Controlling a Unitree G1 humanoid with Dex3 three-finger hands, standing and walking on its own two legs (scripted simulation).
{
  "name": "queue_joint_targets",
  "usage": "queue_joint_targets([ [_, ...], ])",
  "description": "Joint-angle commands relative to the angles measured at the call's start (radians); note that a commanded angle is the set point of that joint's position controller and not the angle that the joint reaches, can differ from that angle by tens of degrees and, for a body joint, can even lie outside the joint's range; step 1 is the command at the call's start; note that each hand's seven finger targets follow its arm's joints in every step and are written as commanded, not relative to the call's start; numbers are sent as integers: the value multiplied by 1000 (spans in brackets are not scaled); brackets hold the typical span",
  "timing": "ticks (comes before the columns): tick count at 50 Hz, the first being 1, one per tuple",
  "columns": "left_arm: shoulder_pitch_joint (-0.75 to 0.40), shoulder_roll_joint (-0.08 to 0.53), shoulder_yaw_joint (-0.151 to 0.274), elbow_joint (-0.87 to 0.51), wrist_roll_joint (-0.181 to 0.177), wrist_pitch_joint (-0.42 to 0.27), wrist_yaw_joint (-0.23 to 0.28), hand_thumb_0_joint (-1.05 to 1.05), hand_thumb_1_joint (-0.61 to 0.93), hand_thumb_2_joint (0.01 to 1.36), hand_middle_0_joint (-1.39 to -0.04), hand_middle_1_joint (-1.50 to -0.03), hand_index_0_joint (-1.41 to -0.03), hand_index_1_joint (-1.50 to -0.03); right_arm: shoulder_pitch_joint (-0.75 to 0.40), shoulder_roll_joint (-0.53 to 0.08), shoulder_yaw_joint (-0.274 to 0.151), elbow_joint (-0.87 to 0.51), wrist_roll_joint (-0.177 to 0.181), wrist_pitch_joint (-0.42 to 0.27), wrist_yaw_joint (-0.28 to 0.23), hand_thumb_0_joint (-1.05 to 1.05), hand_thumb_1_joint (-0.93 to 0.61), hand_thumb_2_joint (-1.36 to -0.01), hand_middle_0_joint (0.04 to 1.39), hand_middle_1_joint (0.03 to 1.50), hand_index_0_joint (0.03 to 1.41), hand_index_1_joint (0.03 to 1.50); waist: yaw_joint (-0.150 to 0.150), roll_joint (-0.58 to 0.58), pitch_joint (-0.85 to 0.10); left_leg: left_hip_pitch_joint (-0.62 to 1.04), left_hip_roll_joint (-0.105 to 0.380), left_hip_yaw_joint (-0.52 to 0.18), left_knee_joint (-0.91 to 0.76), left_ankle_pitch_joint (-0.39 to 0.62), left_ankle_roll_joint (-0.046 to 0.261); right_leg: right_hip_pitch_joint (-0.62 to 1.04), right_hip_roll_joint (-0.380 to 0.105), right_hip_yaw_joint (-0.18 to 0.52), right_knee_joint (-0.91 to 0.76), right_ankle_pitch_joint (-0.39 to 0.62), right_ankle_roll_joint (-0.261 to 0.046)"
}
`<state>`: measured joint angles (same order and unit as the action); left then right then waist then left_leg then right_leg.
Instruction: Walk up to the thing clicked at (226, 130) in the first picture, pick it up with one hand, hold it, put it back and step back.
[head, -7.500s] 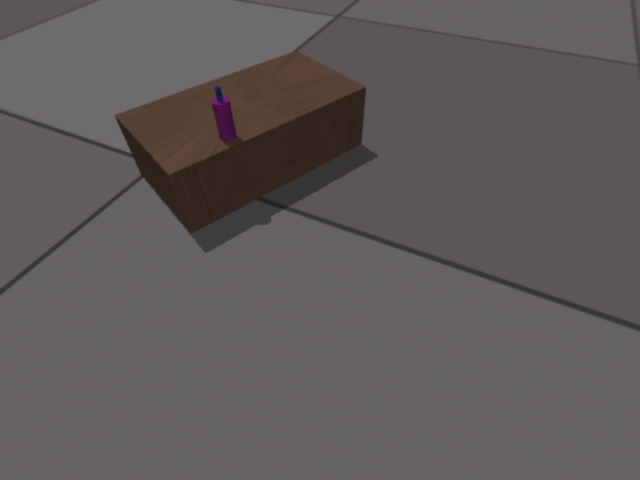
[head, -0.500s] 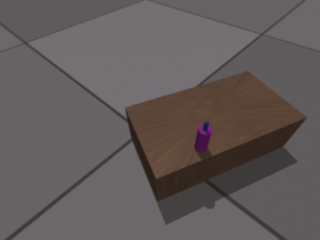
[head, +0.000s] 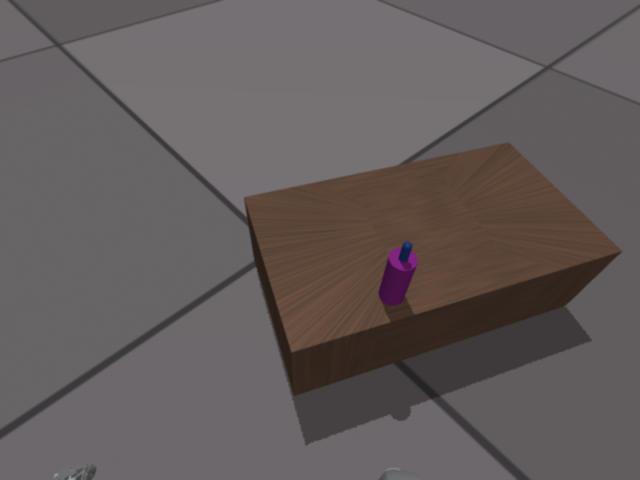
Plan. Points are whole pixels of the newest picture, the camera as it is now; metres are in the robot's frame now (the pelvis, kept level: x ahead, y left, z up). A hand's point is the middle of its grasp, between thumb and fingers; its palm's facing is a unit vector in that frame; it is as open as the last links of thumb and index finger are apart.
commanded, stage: walk up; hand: right
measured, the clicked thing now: (399, 271) +0.63 -0.19 -0.32
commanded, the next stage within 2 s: none
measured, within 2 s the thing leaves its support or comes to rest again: neither
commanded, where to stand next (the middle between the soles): +0.19 -0.12 m, yaw +20 degrees
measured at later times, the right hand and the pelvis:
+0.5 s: hand (588, 409) +0.24 -0.37 -0.10, palm faces -0.19 +0.80 -0.57, open 7.4 cm; pelvis +0.12 -0.09 -0.01, yaw +11 degrees
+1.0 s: hand (543, 351) +0.35 -0.37 -0.16, palm faces -0.40 +0.82 -0.40, open 7.4 cm; pelvis +0.16 -0.15 -0.02, yaw +22 degrees
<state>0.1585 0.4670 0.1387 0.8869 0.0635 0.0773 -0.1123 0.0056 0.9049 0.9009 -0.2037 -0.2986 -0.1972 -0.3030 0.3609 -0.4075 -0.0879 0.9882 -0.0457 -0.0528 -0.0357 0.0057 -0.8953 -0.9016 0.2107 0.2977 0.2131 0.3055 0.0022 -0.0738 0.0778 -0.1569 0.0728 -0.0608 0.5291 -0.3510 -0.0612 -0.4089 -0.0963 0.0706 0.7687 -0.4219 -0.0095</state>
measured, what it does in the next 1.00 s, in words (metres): walks ahead, turning left: right foot, then left foot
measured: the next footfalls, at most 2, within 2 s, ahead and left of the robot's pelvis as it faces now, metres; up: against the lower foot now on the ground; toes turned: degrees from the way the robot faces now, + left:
right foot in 0.04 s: +0.11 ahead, -0.18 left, +0.00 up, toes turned +0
left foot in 0.32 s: +0.17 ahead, +0.05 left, +0.00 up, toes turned +12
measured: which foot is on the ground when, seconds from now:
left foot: down 0.00-0.04, up 0.06-0.30, down 0.32-0.66, up 0.68-0.98, down 1.00-1.00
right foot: up 0.00-0.02, down 0.04-0.32, up 0.34-0.64, down 0.66-1.00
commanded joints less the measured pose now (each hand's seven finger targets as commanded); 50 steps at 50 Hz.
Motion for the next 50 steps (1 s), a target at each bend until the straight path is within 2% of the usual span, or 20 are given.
queue_joint_targets([
  [1,214,161,70,-39,-5,-43,19,0,900,900,-200,-300,-200,-300,-156,-235,-48,-166,-5,-19,-32,0,-900,-900,200,300,200,300,178,59,-98,-403,28,-26,208,-6,163,467,78,-124,-199,101,-1],
  [2,331,261,97,-31,14,-51,28,0,900,900,-200,-300,-200,-300,-105,-140,-17,-186,1,-15,-41,0,-900,-900,200,300,200,300,227,-304,-76,-583,-116,51,546,-296,128,491,-97,164,-422,-205,-26],
  [3,190,319,84,-104,16,-57,32,0,900,900,-200,-300,-200,-300,-87,-165,-25,-199,24,-12,-54,0,-900,-900,200,300,200,300,155,-351,-37,-638,-124,59,700,-330,98,336,-306,537,-650,-434,-140],
  [4,57,307,74,-156,-1,-54,32,0,900,900,-200,-300,-200,-300,-65,-234,-41,-180,28,-16,-55,0,-900,-900,200,300,200,300,84,-212,15,-561,-37,7,741,-243,110,226,-315,543,-657,-467,-209],
  [7,20,199,40,-169,-13,-66,42,0,900,900,-200,-300,-200,-300,30,-263,-51,-112,41,-24,-24,0,-900,-900,200,300,200,300,32,-78,41,-454,33,31,592,-122,104,165,-190,224,-495,-225,-208],
  [11,47,191,31,-191,-8,-82,47,0,900,900,-200,-300,-200,-300,54,-211,-42,-137,42,-36,2,0,-900,-900,200,300,200,300,38,-112,19,-337,20,63,322,-134,105,160,-213,129,-442,47,-254],
  [14,-30,161,12,-227,-15,-67,44,0,900,900,-200,-300,-200,-300,243,-200,-61,-99,36,-60,-17,0,-900,-900,200,300,200,300,-81,15,-70,29,-54,139,-5,200,107,27,-122,-55,-164,201,-187],
  [15,17,95,-14,-238,-19,-64,44,0,900,900,-200,-300,-200,-300,301,-265,-86,-85,20,-65,-36,0,-900,-900,200,300,200,300,-104,182,-116,204,-14,44,-55,200,121,-102,-40,-132,62,180,-127],
  [16,62,24,-33,-252,-21,-59,44,0,900,900,-200,-300,-200,-300,276,-358,-102,-120,-5,-68,-50,0,-900,-900,200,300,200,300,-69,398,-102,262,227,-428,-149,108,210,-331,83,-149,284,-132,-61],
  [17,119,138,-1,-230,-13,-36,50,0,900,900,-200,-300,-200,-300,185,-412,-109,-199,16,-65,-60,0,-900,-900,200,300,200,300,-39,212,-151,159,401,-729,-235,-96,339,-298,49,-15,392,-185,-27],
  [24,161,140,13,-142,-32,-23,58,0,900,900,-200,-300,-200,-300,27,-296,-51,-232,23,-57,-48,0,-900,-900,200,300,200,300,25,250,-26,-169,145,-168,-80,364,266,-101,-12,-32,304,20,11],
  [29,135,105,1,-125,-63,-50,77,0,900,900,-200,-300,-200,-300,-45,-298,-42,-275,16,-22,-14,0,-900,-900,200,300,200,300,15,315,-87,-249,92,-91,63,467,255,98,65,-138,47,26,-3],
  [31,191,120,6,-88,-56,-70,95,0,900,900,-200,-300,-200,-300,-85,-273,-30,-289,34,6,-9,0,-900,-900,200,300,200,300,60,217,-120,-291,42,-64,240,372,207,222,98,-166,-158,160,-15],
  [32,193,181,22,-87,-39,-82,103,0,900,900,-200,-300,-200,-300,-58,-198,-11,-293,42,18,-11,0,-900,-900,200,300,200,300,65,20,-111,-364,-45,-23,413,202,156,231,-9,5,-264,142,-44],
  [33,128,269,33,-130,-30,-92,107,0,900,900,-200,-300,-200,-300,-45,-150,8,-317,48,24,-16,0,-900,-900,200,300,200,300,40,-172,-72,-518,-153,6,553,-155,107,216,-262,362,-387,138,-127],
  [34,42,318,29,-145,-38,-94,106,0,900,900,-200,-300,-200,-300,-34,-196,-13,-286,47,32,-34,0,-900,-900,200,300,200,300,26,-199,-99,-453,-113,-88,678,-341,99,122,-399,548,-466,130,-277],
  [38,-7,233,5,-108,-38,-107,121,0,900,900,-200,-300,-200,-300,-7,-236,-28,-194,50,32,-8,0,-900,-900,200,300,200,300,5,-144,-28,-434,-50,-31,603,-168,83,123,-212,175,-302,173,-195],
  [45,70,244,-5,-99,-51,-118,143,0,900,900,-200,-300,-200,-300,-128,-196,-27,-213,28,46,27,0,-900,-900,200,300,200,300,45,-160,-111,-366,-65,49,352,-146,77,280,-269,113,-185,731,-230],
  [49,-8,194,-37,-118,-62,-98,144,0,900,900,-200,-300,-200,-300,-30,-222,-50,-165,14,34,37,0,-900,-900,200,300,200,300,-43,-28,-147,-32,-83,32,22,77,118,32,-197,-9,0,441,-117],
  [50,21,134,-53,-116,-70,-91,142,0,900,900,-200,-300,-200,-300,-48,-296,-68,-181,-2,31,36,0,-900,-900,200,300,200,300,-34,229,-146,43,99,-276,-80,170,183,-136,-74,-113,198,185,-32],
])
